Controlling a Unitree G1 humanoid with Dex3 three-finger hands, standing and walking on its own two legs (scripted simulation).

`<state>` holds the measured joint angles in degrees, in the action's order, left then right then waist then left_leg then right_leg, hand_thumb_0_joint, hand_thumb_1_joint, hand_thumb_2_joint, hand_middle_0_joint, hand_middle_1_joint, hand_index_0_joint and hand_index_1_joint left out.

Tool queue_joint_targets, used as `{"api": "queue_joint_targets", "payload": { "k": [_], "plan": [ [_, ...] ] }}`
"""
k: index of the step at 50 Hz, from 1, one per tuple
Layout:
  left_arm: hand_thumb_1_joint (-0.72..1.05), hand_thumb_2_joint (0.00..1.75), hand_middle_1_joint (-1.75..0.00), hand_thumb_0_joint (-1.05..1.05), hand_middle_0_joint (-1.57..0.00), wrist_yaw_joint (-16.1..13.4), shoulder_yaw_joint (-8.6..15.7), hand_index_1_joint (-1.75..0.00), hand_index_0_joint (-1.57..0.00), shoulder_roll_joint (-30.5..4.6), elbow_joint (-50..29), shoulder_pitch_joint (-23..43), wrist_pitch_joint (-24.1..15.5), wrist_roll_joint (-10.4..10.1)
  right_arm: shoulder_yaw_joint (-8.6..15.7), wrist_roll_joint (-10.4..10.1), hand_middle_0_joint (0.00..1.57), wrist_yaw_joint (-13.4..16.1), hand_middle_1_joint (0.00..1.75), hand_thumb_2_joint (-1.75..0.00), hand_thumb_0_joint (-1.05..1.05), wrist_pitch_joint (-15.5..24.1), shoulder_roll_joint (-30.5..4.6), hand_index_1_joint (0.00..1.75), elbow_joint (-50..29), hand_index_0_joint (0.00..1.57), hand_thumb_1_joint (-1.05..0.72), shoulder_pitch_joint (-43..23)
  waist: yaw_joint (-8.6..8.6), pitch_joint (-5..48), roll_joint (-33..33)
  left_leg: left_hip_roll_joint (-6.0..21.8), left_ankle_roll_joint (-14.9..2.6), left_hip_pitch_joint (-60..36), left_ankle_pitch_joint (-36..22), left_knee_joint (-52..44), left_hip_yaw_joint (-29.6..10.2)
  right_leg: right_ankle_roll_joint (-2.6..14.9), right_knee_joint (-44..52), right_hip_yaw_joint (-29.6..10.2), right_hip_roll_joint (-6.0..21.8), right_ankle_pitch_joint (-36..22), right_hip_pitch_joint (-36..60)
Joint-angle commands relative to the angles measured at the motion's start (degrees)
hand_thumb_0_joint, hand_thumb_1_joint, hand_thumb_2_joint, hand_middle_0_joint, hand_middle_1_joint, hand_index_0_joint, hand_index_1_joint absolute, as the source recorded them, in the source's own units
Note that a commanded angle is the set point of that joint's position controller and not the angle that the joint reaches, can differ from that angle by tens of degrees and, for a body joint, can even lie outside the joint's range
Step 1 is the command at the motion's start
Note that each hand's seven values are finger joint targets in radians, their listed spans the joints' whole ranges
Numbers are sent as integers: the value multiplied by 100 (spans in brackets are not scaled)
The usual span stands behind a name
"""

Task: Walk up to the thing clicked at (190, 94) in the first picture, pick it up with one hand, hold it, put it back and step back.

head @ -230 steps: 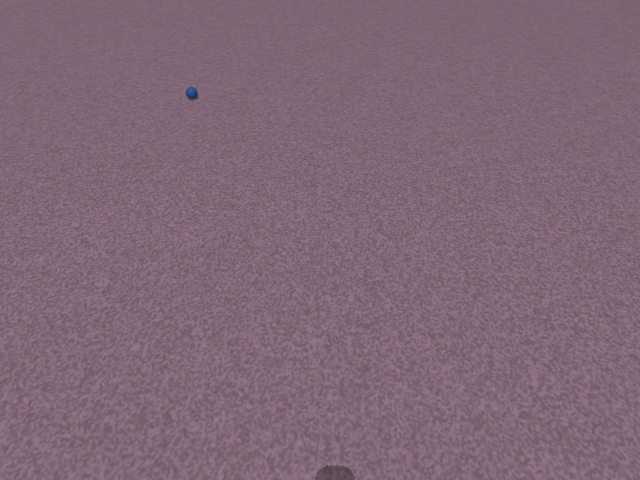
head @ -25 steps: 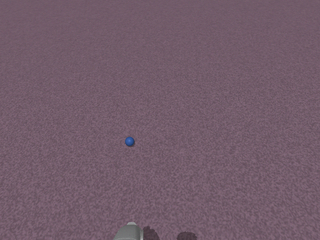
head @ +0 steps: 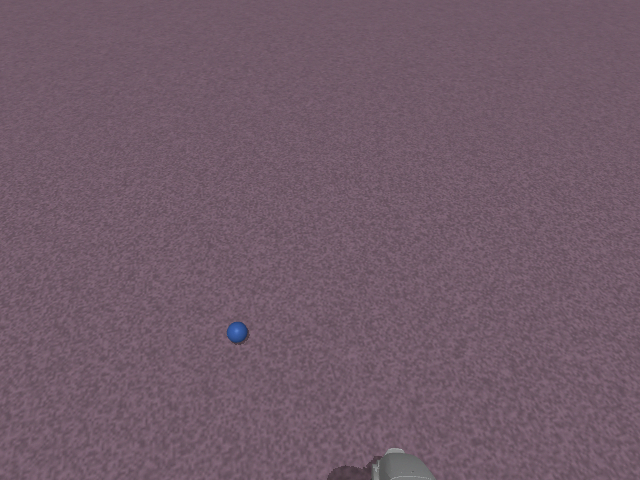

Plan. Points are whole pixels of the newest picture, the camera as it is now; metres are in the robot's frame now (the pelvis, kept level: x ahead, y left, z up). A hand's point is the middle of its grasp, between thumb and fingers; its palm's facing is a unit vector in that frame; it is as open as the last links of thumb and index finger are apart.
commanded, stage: walk up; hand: left
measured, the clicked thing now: (237, 332) +0.68 +0.26 -0.74
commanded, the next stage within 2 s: stand in 1.94 s
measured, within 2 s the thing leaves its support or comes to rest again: neither
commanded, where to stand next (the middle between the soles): +0.33 +0.01 m, yaw +1 degrees
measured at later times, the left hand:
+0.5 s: hand (129, 466) +0.18 +0.27 -0.15, palm faces +0.02 -0.92 -0.38, open 7.4 cm
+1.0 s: hand (168, 372) +0.31 +0.25 -0.15, palm faces -0.03 -0.92 -0.38, open 7.4 cm
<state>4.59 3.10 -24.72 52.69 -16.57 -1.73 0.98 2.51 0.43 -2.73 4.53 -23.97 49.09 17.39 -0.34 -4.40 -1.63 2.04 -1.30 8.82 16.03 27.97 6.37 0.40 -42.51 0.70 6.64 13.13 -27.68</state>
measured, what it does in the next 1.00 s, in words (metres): walks ahead: right foot, then left foot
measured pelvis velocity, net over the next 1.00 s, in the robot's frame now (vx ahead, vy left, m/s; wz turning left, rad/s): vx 0.22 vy -0.01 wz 0.01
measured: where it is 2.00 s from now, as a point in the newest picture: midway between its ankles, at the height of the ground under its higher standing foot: (321, 470)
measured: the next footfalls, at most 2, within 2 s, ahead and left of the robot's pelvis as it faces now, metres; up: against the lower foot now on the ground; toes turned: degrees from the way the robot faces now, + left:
right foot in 0.08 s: +0.18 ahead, -0.16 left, +0.00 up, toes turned -5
left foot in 0.50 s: +0.30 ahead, +0.12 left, +0.00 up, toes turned +4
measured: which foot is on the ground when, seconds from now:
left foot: down 0.00-0.10, up 0.12-0.48, down 0.50-1.00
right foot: up 0.00-0.06, down 0.08-0.52, up 0.54-0.80, down 0.82-1.00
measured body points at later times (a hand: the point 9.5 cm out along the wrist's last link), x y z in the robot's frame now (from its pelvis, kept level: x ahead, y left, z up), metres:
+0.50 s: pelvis +0.16 -0.01 -0.01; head +0.18 -0.01 +0.44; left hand +0.18 +0.32 -0.12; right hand +0.26 -0.34 -0.11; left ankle +0.26 +0.12 -0.73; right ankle +0.14 -0.15 -0.74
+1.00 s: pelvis +0.22 -0.01 -0.02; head +0.24 -0.03 +0.43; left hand +0.31 +0.30 -0.13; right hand +0.31 -0.31 -0.15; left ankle +0.26 +0.12 -0.74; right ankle +0.29 -0.14 -0.74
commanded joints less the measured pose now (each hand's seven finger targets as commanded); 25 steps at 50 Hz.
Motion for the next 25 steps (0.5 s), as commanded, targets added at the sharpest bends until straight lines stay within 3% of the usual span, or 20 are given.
{"api": "queue_joint_targets", "payload": {
  "k": [1,2,3,4,5,6,7,8,10,12,16,18,21,23,24,25],
  "plan": [
    [90,90,-30,0,-20,-37,343,-30,-20,-1000,-372,29,-245,-12,519,-23,20,55,30,-90,0,89,-1605,30,-508,20,-90,-241,62,75,836,1233,-972,919,926,-988,-973,40,650,327,-253,-281,1003],
    [90,90,-30,0,-20,-60,356,-30,-20,-1009,-319,-215,-275,-3,496,-16,20,54,30,-90,0,57,-1567,30,-530,20,-90,-362,235,143,703,1129,-885,1022,816,-554,-829,53,913,472,-370,-319,1414],
    [90,90,-30,0,-20,-114,411,-30,-20,-1134,-249,-431,-332,17,409,4,20,58,30,-90,0,30,-1345,30,-536,20,-90,-260,337,328,341,925,-734,1157,357,159,-622,99,1137,451,-473,-88,2015],
    [90,90,-30,0,-20,-193,515,-30,-20,-1347,-160,-895,-395,31,300,2,20,64,30,-90,0,26,-1071,30,-546,20,-90,-54,584,633,-514,555,-553,1588,-91,1567,-269,256,1636,-69,-263,568,2833],
    [90,90,-30,0,-20,-284,645,-30,-20,-1897,-219,-1212,-460,37,125,-15,20,64,30,-90,0,31,-558,30,-694,20,-90,95,629,661,-1948,-147,-187,2727,1238,3252,18,739,2531,-2559,1230,1455,3264],
    [90,90,-30,0,-20,-284,621,-30,-20,-2093,-290,-1060,-430,-35,280,4,20,136,30,-90,0,-43,-1128,30,-612,20,-90,-170,685,407,-1308,-174,-109,3154,1607,3757,-576,1415,2977,-3773,1859,1776,2862],
    [90,90,-30,0,-20,-300,575,-30,-20,-1954,-402,-822,-410,-116,333,-19,20,162,30,-90,0,-74,-1335,30,-509,20,-90,-237,554,147,-702,87,-79,3138,1242,3902,-1014,1508,2911,-3475,1832,1548,2498],
    [90,90,-30,0,-20,-328,523,-30,-20,-1765,-451,-593,-409,-158,332,-91,20,144,30,-90,0,-80,-1315,30,-386,20,-90,-122,443,88,-520,174,-71,3061,874,3840,-1124,1404,2793,-2770,1526,1043,2426],
    [90,90,-30,0,-20,-357,449,-30,-20,-1544,-565,-268,-409,-122,337,-84,20,95,30,-90,0,-94,-1236,30,-208,20,-90,130,197,173,-764,353,-43,2659,560,3282,-1044,1196,2696,-1726,1124,410,2109],
    [90,90,-30,0,-20,-348,409,-30,-20,-1448,-654,-195,-429,-89,360,-27,20,9,30,-90,0,-132,-1159,30,-93,20,-90,283,142,222,-841,288,29,2270,348,2792,-808,1166,2666,-1051,854,32,1820],
    [90,90,-30,0,-20,-329,452,-30,-20,-1534,-785,-246,-450,-45,394,72,20,-104,30,-90,0,-178,-1058,30,-252,20,-90,-202,269,44,-747,404,137,2173,13,1838,-623,1283,2889,-885,980,1030,1526],
    [90,90,-30,0,-20,-321,453,-30,-20,-1537,-797,-336,-441,-48,389,83,20,-129,30,-90,0,-136,-1009,30,-323,20,-90,-391,330,60,-691,380,135,2040,-158,1321,-541,1251,2758,-788,921,996,1603],
    [90,90,-30,0,-20,-307,422,-30,-20,-1590,-875,-180,-411,-55,433,73,20,-138,30,-90,0,-71,-1033,30,-287,20,-90,-417,240,115,-543,282,110,1336,-298,893,-413,1188,2542,-706,989,1105,1221],
    [90,90,-30,0,-20,-307,365,-30,-20,-1549,-924,80,-371,-50,488,89,20,-116,30,-90,0,-31,-1072,30,-143,20,-90,-17,-120,179,-281,114,32,338,-485,588,-243,977,2021,-438,830,1253,587],
    [90,90,-30,0,-20,-311,293,-30,-20,-1368,-917,37,-345,-26,534,101,20,-69,30,-90,0,0,-1144,30,-44,20,-90,294,-304,316,-4,2,-27,-275,-216,402,-214,857,1354,-226,645,951,297],
    [90,90,-30,0,-20,-306,174,-30,-20,-1058,-910,-163,-324,-12,624,101,20,9,30,-90,0,41,-1414,30,110,20,-90,811,-524,624,910,138,-166,-1066,600,-36,-695,654,-49,113,294,530,-127]
  ]
}}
